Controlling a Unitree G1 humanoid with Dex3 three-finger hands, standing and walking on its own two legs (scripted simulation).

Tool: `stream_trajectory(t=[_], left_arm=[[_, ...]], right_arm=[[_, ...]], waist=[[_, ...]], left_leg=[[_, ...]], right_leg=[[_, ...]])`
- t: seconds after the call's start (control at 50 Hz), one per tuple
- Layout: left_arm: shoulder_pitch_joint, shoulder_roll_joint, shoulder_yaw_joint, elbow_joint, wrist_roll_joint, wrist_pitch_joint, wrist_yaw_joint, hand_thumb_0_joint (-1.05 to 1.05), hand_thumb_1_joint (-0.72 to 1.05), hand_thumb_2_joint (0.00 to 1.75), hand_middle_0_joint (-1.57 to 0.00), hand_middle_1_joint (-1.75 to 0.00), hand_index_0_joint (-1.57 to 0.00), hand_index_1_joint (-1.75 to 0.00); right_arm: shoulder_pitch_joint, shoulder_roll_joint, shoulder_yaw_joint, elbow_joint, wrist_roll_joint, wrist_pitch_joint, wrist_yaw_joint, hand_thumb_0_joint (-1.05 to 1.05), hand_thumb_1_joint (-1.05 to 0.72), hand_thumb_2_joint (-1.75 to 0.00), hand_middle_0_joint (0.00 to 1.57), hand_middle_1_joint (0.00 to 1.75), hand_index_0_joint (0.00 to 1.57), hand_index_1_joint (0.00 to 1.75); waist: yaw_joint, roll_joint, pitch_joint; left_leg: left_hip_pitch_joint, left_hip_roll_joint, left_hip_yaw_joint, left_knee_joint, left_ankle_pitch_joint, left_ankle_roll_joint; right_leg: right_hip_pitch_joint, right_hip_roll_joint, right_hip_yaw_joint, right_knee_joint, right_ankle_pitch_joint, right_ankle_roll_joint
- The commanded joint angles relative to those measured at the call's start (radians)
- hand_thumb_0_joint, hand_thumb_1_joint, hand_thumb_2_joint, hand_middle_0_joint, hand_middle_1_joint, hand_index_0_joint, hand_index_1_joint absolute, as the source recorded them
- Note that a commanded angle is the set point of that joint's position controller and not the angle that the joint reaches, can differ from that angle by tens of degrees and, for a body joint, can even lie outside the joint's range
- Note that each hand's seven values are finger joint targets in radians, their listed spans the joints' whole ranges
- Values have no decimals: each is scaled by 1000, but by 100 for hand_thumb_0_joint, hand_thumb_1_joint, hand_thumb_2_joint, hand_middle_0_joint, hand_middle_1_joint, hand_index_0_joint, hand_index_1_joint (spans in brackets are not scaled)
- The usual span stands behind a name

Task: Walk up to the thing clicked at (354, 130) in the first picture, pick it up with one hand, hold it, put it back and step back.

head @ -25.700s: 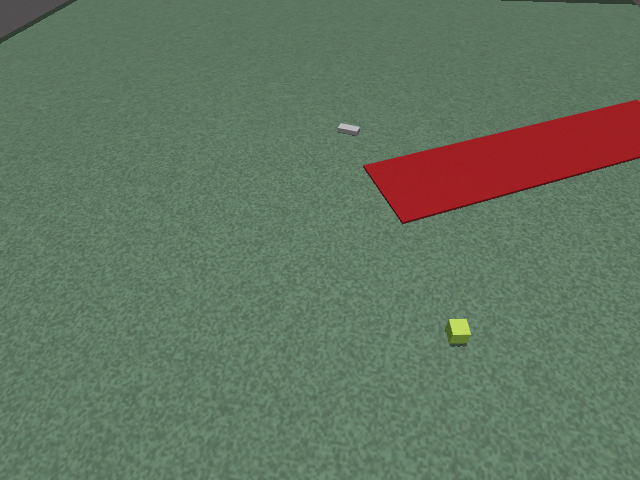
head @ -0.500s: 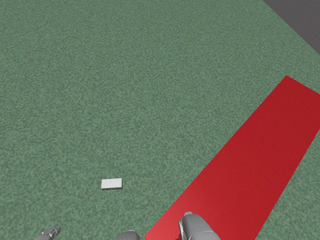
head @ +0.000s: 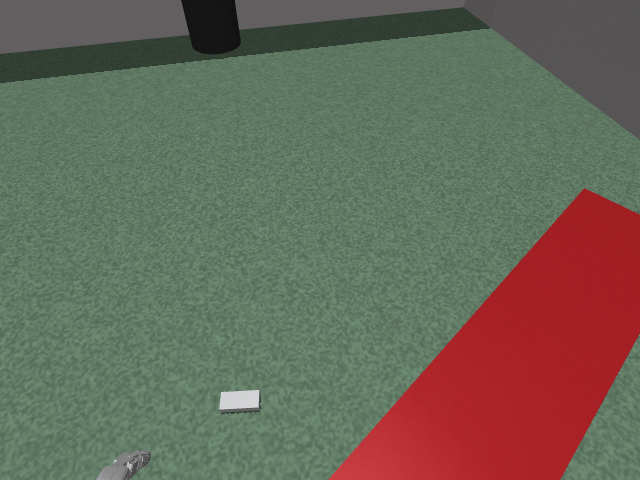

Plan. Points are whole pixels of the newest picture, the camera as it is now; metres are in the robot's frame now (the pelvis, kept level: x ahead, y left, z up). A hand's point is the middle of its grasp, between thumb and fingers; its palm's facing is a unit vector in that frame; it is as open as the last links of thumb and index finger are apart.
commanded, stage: walk up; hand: left
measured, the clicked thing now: (240, 401) +0.48 +0.27 -0.76
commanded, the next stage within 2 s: stand in 0.48 s
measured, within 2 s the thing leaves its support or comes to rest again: neither
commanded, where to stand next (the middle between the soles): +0.10 +0.04 m, yaw +0 degrees
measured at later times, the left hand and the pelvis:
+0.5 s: hand out of the picture +0.05 +0.27 -0.15, palm faces +0.05 -0.95 -0.31, open 7.4 cm; pelvis +0.01 +0.01 +0.01, yaw +2 degrees
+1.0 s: hand out of the picture +0.09 +0.29 -0.15, palm faces +0.01 -0.95 -0.31, open 7.4 cm; pelvis +0.02 +0.03 +0.02, yaw +1 degrees
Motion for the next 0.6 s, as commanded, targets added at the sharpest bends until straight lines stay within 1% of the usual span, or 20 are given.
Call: stream_trajectory(t=[0.0, 0.02, 0.04, 0.08, 0.12, 0.18, 0.22, 0.26, 0.3, 0.32, 0.34, 0.38, 0.42, 0.44, 0.46, 0.48, 0.52, 0.54, 0.56, 0.58], left_arm=[[-40, 196, 51, -36, -6, -16, 7, 0, 90, 90, -20, -30, -20, -30], [-29, 193, 49, -24, -4, -15, 6, 0, 90, 90, -20, -30, -20, -30], [-30, 193, 48, -16, -2, -15, 4, 0, 90, 90, -20, -30, -20, -30], [-22, 193, 49, 1, -3, -17, 1, 0, 90, 90, -20, -30, -20, -30], [-19, 196, 48, 16, -1, -20, 0, 0, 90, 90, -20, -30, -20, -30], [-18, 198, 45, 27, -2, -26, 0, 0, 90, 90, -20, -30, -20, -30], [-19, 201, 45, 36, 0, -27, 0, 0, 90, 90, -20, -30, -20, -30], [-4, 199, 44, 46, -3, -29, 2, 0, 90, 90, -20, -30, -20, -30], [-7, 200, 43, 50, -2, -31, 3, 0, 90, 90, -20, -30, -20, -30], [-9, 200, 42, 53, -2, -31, 3, 0, 90, 90, -20, -30, -20, -30], [-8, 203, 43, 55, 0, -31, 4, 0, 90, 90, -20, -30, -20, -30], [8, 199, 42, 59, -2, -33, 6, 0, 90, 90, -20, -30, -20, -30], [9, 203, 46, 60, -1, -35, 9, 0, 90, 90, -20, -30, -20, -30], [15, 198, 45, 63, -3, -34, 10, 0, 90, 90, -20, -30, -20, -30], [33, 175, 26, 91, -10, -45, 16, 0, 90, 90, -20, -30, -20, -30], [33, 183, 27, 94, -7, -52, 19, 0, 90, 90, -20, -30, -20, -30], [10, 198, 28, 95, -5, -57, 25, 0, 90, 90, -20, -30, -20, -30], [2, 202, 30, 99, -6, -58, 28, 0, 90, 90, -20, -30, -20, -30], [16, 193, 25, 106, -6, -58, 28, 0, 90, 90, -20, -30, -20, -30], [10, 199, 26, 108, -4, -57, 28, 0, 90, 90, -20, -30, -20, -30]], right_arm=[[-45, -249, -54, -38, -9, -30, -17, 0, -90, -90, 20, 30, 20, 30], [-62, -251, -55, -37, -11, -28, -17, 0, -90, -90, 20, 30, 20, 30], [-65, -246, -53, -35, -11, -28, -16, 0, -90, -90, 20, 30, 20, 30], [-72, -238, -50, -31, -11, -29, -15, 0, -90, -90, 20, 30, 20, 30], [-78, -235, -49, -26, -11, -28, -15, 0, -90, -90, 20, 30, 20, 30], [-72, -226, -46, -21, -8, -27, -14, 0, -90, -90, 20, 30, 20, 30], [-65, -228, -49, -15, -7, -25, -14, 0, -90, -90, 20, 30, 20, 30], [-70, -225, -48, -17, -2, -23, -13, 0, -90, -90, 20, 30, 20, 30], [-66, -221, -48, -16, 0, -22, -14, 0, -90, -90, 20, 30, 20, 30], [-66, -221, -48, -12, 0, -22, -14, 0, -90, -90, 20, 30, 20, 30], [-66, -229, -52, -12, 1, -21, -15, 0, -90, -90, 20, 30, 20, 30], [-65, -229, -50, -13, 4, -22, -15, 0, -90, -90, 20, 30, 20, 30], [-56, -226, -53, -10, 6, -22, -18, 0, -90, -90, 20, 30, 20, 30], [-63, -226, -55, -10, 8, -21, -19, 0, -90, -90, 20, 30, 20, 30], [-92, -200, -41, 0, -5, -13, -10, 0, -90, -90, 20, 30, 20, 30], [-101, -190, -41, -6, -3, -9, -7, 0, -90, -90, 20, 30, 20, 30], [-91, -191, -40, -3, -2, -3, -4, 0, -90, -90, 20, 30, 20, 30], [-94, -194, -40, 3, -1, 1, -5, 0, -90, -90, 20, 30, 20, 30], [-103, -196, -38, 5, 0, 2, -3, 0, -90, -90, 20, 30, 20, 30], [-103, -195, -39, 7, -1, 4, -2, 0, -90, -90, 20, 30, 20, 30]], waist=[[33, 71, -101], [39, 85, -90], [38, 80, -81], [41, 102, -84], [38, 103, -85], [32, 84, -99], [24, 74, -95], [27, 63, -101], [20, 36, -102], [18, 29, -100], [15, 32, -111], [20, 31, -133], [18, 15, -163], [20, 22, -165], [26, 64, -162], [23, 44, -164], [12, 23, -157], [15, 17, -154], [20, 23, -136], [16, 15, -136]], left_leg=[[-43, 119, -167, -217, -94, 92], [-67, 129, -183, -236, -126, 94], [-83, 125, -181, -253, -166, 90], [-80, 114, -168, -264, -175, 77], [-69, 105, -155, -261, -164, 70], [-31, 85, -127, -236, -104, 61], [-21, 82, -124, -237, -116, 58], [1, 84, -124, -226, -78, 61], [10, 77, -117, -212, -48, 59], [10, 78, -117, -216, -48, 58], [18, 84, -122, -216, -23, 62], [46, 89, -118, -201, 59, 65], [65, 93, -109, -172, 201, 66], [73, 92, -103, -166, 239, 64], [96, 92, -102, -181, 229, 59], [115, 92, -99, -170, 244, 56], [95, 89, -96, -177, 235, 52], [91, 88, -94, -183, 238, 50], [93, 87, -95, -189, 225, 51], [94, 91, -98, -201, 211, 50]], right_leg=[[60, -58, 67, -137, -49, -76], [73, -52, 59, -148, -58, -73], [82, -51, 62, -164, -56, -72], [100, -58, 66, -181, -39, -73], [103, -65, 66, -204, -15, -70], [97, -79, 75, -238, 9, -67], [86, -82, 72, -249, 6, -64], [80, -85, 71, -254, 20, -61], [74, -90, 74, -267, 41, -60], [73, -91, 71, -270, 51, -59], [81, -90, 61, -261, 65, -58], [92, -91, 53, -251, 108, -56], [116, -94, 40, -238, 174, -55], [116, -95, 37, -240, 195, -54], [115, -102, 69, -279, 195, -46], [119, -108, 69, -288, 213, -45], [139, -111, 64, -292, 218, -41], [146, -111, 67, -294, 222, -39], [134, -110, 64, -304, 216, -37], [140, -108, 58, -305, 199, -36]])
